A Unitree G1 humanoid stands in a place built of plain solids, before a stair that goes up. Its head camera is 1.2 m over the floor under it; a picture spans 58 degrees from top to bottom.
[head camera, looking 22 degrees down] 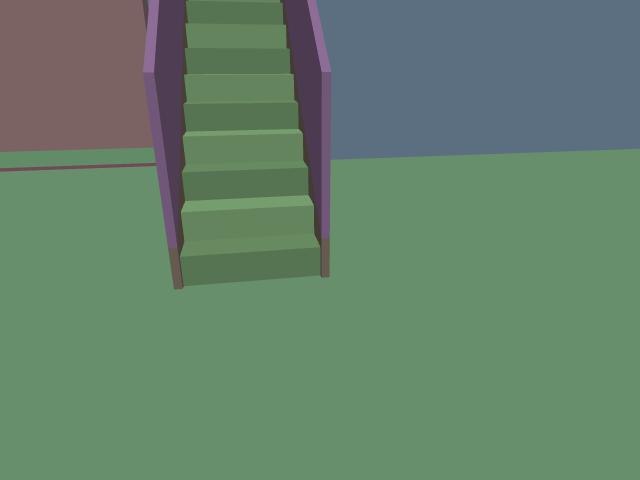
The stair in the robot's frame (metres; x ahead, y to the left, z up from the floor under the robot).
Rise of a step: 0.19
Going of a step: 0.24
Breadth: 0.82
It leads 10 degrees to the left of straight ahead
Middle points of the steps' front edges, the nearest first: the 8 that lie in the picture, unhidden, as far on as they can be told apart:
2.32 0.40 0.19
2.55 0.44 0.38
2.78 0.48 0.57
3.01 0.52 0.76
3.25 0.56 0.95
3.48 0.60 1.14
3.71 0.64 1.32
3.95 0.68 1.51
